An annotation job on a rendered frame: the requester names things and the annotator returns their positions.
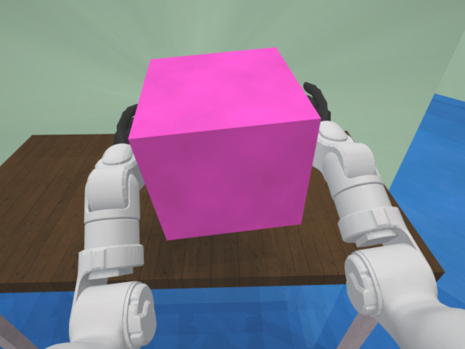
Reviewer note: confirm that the left robot hand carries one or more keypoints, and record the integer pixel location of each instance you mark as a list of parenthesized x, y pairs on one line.
[(124, 125)]

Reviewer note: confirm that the right robot forearm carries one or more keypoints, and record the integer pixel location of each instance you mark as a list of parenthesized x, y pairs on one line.
[(366, 215)]

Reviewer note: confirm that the carton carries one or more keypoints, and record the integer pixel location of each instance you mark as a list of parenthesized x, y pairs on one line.
[(225, 142)]

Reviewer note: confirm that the robot right upper arm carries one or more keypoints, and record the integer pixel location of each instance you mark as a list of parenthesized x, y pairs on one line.
[(394, 285)]

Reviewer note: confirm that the right robot hand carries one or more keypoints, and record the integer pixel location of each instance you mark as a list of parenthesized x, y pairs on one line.
[(318, 101)]

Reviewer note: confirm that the robot left upper arm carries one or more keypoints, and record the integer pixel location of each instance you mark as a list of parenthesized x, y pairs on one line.
[(112, 316)]

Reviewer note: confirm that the left robot forearm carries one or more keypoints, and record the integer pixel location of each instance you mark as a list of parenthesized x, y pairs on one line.
[(111, 217)]

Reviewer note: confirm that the table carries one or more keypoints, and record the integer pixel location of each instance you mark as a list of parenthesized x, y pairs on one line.
[(42, 192)]

